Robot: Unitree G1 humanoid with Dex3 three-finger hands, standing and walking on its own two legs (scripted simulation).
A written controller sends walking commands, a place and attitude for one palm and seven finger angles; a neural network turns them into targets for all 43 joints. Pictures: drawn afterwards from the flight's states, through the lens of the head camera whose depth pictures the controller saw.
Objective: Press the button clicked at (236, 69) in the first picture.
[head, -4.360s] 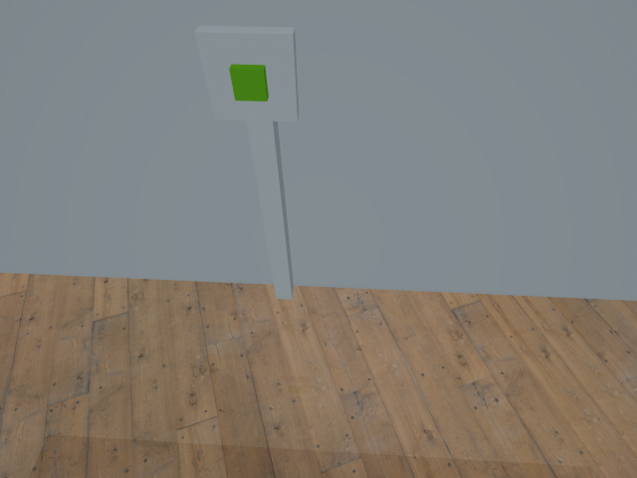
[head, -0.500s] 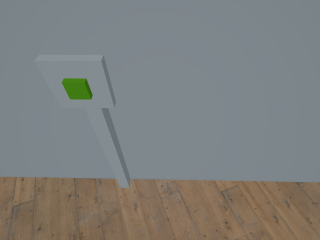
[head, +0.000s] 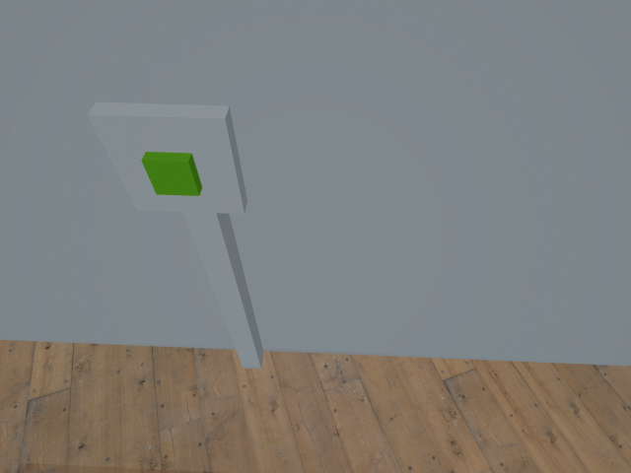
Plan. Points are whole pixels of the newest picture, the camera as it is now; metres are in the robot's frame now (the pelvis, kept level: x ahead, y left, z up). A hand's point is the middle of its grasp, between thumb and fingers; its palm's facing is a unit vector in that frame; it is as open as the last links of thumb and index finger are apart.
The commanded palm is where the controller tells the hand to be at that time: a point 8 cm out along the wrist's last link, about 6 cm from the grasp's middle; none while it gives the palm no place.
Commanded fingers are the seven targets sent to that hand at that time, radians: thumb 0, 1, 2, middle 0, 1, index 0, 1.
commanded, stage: come to a stop and stand still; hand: left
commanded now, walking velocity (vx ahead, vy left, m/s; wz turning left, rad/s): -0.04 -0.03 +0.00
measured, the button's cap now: (174, 173) +0.48 +0.25 +0.10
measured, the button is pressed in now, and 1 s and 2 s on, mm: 0 0 0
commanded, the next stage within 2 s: look again from close up in 0.72 s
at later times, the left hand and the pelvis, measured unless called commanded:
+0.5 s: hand out of the picture -0.02 +0.19 -0.17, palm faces +0.03 -0.98 -0.21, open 7.3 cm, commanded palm none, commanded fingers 0.00 0.90 0.90 -0.20 -0.30 -0.20 -0.30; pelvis -0.04 +0.01 +0.00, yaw +1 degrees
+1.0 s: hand out of the picture -0.08 +0.17 -0.18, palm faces +0.04 -0.99 -0.16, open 7.4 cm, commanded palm none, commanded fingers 0.00 0.90 0.90 -0.20 -0.30 -0.20 -0.30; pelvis -0.05 +0.01 +0.00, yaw +0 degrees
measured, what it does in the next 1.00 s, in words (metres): shifts its weight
